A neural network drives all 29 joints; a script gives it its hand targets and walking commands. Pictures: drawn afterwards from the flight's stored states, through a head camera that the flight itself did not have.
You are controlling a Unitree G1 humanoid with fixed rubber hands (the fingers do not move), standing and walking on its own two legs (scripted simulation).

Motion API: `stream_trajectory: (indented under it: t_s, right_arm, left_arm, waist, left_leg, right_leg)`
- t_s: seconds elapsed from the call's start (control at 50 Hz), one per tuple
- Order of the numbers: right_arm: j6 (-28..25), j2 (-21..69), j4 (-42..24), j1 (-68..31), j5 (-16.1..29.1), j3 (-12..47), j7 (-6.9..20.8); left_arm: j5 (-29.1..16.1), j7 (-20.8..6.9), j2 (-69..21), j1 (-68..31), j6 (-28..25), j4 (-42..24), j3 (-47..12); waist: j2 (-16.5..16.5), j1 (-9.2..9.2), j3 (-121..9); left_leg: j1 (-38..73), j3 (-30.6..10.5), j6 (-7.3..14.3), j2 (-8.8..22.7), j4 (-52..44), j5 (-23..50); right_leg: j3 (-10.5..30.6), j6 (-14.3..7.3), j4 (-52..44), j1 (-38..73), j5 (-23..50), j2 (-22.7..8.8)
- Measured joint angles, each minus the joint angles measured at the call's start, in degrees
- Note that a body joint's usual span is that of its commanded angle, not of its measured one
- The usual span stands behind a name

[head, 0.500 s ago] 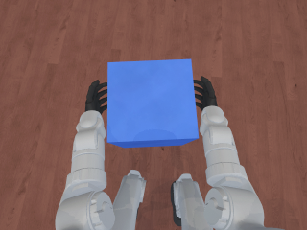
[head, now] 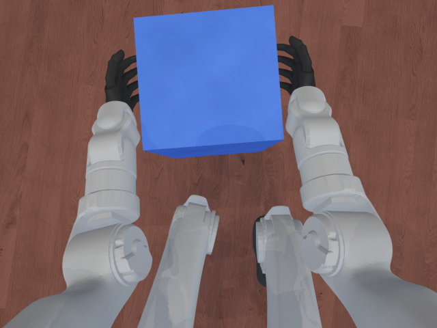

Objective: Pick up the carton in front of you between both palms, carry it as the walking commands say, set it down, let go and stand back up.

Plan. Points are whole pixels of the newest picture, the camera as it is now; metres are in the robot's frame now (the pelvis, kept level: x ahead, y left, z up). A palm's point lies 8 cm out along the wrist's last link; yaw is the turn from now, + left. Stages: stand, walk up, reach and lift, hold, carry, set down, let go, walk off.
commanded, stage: set down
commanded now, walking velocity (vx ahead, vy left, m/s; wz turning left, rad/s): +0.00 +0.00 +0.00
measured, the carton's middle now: (212, 100) +0.50 +0.08 -0.18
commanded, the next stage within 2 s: none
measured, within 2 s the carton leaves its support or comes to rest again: rests again in 1.56 s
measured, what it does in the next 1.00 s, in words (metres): lowers itself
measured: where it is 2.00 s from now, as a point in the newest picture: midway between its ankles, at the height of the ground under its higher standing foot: (228, 259)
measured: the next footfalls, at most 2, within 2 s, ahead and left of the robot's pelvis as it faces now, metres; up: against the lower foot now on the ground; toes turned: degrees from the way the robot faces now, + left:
none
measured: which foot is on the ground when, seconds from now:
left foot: down 0.00-1.00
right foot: down 0.00-1.00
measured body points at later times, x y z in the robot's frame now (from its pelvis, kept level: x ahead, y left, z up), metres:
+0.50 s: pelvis +0.00 +0.01 -0.09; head +0.35 +0.03 +0.19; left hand +0.49 +0.24 -0.25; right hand +0.55 -0.05 -0.25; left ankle +0.10 +0.12 -0.45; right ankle +0.11 -0.11 -0.45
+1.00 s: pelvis +0.00 +0.00 -0.10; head +0.35 +0.02 +0.18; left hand +0.48 +0.24 -0.27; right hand +0.55 -0.06 -0.28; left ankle +0.10 +0.12 -0.45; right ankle +0.11 -0.11 -0.45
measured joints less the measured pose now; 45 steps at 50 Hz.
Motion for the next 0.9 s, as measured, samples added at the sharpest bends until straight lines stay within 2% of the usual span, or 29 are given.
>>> stream_trajectory:
  t_s: [0.28,0.44,0.54,0.9]
  right_arm:
    - [-0.1,-4.1,5.6,-10.8,1.1,1.4,-0.7]
    - [-1.1,-6.7,6.5,-13.6,5.7,6.0,-1.8]
    - [-1.8,-7.4,7.0,-12.5,7.6,7.6,-2.0]
    - [-4.2,-8.6,13.7,-13.4,7.5,7.7,-1.7]
  left_arm:
    - [0.3,0.7,2.8,-8.6,0.8,2.1,0.6]
    - [-4.5,2.4,5.2,-10.5,-0.3,2.6,-3.0]
    - [-7.1,3.4,5.8,-9.7,-1.1,3.8,-5.3]
    - [-4.9,1.0,6.6,-11.1,-2.8,10.5,-4.9]
  waist:
    - [0.0,0.33,8.2]
    - [0.6,0.74,15.7]
    - [0.8,0.81,15.3]
    - [-0.2,0.92,16.6]
  left_leg:
    - [-9.8,0.5,-0.4,-0.9,10.3,-0.3]
    - [-11.1,1.1,-0.1,-0.7,16.7,-2.1]
    - [-11.3,1.5,0.3,-0.6,19.1,-3.8]
    - [-10.9,1.5,-0.5,0.0,21.3,-4.6]
  right_leg:
    - [-0.3,1.2,10.2,-9.6,-0.4,0.9]
    - [-0.8,1.7,16.3,-10.7,-2.3,1.1]
    - [-0.8,1.7,18.8,-10.8,-4.2,1.0]
    - [-1.8,0.1,21.7,-11.2,-4.8,0.6]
